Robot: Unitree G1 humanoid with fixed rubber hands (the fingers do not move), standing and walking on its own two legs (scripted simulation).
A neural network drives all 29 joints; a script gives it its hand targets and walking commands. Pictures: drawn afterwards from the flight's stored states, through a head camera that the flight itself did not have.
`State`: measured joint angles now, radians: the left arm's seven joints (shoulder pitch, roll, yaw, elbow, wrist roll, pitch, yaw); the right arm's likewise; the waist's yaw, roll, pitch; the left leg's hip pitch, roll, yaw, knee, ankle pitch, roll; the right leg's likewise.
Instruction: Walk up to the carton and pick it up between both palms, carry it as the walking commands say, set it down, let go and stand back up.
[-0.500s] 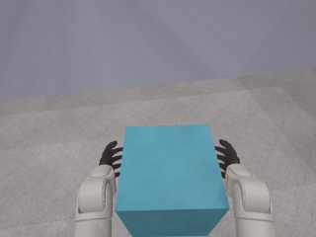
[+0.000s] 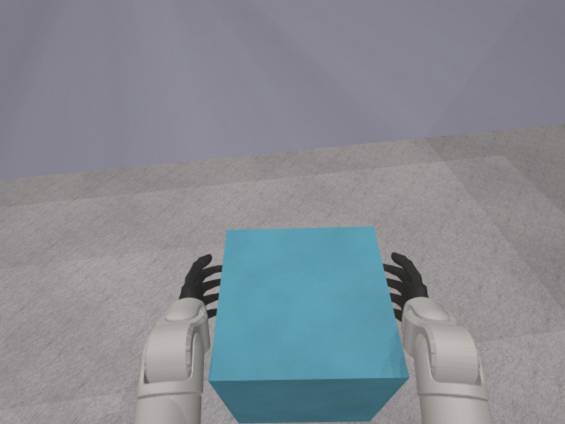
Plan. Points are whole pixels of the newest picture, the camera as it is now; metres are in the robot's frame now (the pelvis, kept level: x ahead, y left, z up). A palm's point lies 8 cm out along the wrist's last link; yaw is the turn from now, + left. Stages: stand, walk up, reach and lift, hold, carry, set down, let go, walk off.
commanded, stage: carry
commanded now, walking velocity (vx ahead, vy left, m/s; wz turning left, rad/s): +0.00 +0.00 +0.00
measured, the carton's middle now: (302, 330) +0.28 +0.00 -0.01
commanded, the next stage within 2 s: hold in 0.36 s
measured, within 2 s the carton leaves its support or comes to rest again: neither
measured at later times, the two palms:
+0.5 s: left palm (202, 322) +0.26 +0.14 +0.04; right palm (421, 325) +0.26 -0.16 +0.04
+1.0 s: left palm (200, 309) +0.27 +0.14 +0.06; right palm (420, 302) +0.28 -0.16 +0.06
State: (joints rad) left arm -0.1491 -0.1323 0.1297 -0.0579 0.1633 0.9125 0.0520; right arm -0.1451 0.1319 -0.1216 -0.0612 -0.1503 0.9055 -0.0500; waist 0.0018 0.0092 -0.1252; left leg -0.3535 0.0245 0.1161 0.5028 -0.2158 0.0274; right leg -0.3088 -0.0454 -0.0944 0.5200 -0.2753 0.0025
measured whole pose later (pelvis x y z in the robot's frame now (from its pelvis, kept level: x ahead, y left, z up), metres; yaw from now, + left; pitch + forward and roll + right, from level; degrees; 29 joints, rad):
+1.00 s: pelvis -0.01 -0.02 +0.01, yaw +1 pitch -9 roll +0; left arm -0.29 -0.16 0.27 0.24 0.31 0.75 -0.02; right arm -0.30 0.16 -0.24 0.30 -0.25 0.70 0.01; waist 0.01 -0.02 0.04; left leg -0.06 -0.02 -0.04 0.38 -0.17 0.00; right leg -0.01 0.04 0.03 0.40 -0.23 -0.03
